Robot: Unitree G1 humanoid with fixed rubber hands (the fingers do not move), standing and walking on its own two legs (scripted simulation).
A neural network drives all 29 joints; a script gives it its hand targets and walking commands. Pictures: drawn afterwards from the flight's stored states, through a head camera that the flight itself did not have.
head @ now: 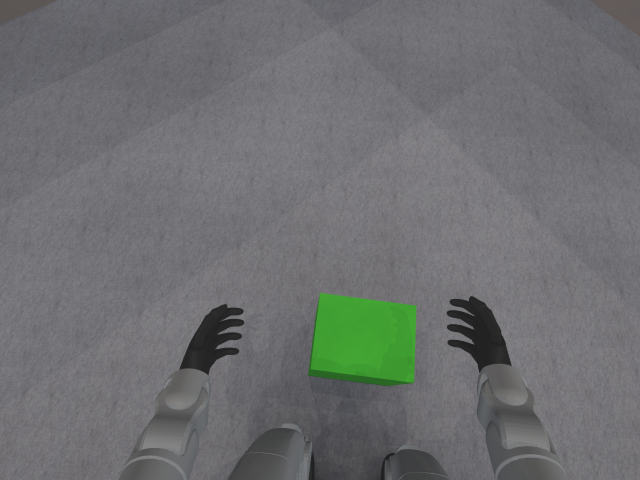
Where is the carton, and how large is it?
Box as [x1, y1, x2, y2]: [308, 293, 415, 385]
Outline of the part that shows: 320,293 315,318 308,375 383,385 413,382 415,336 414,305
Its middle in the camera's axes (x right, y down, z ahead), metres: +0.10 +0.26 +1.01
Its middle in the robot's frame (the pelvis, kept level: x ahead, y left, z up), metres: +0.34 -0.08 -0.60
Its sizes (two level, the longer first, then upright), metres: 0.227 0.171 0.285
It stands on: the floor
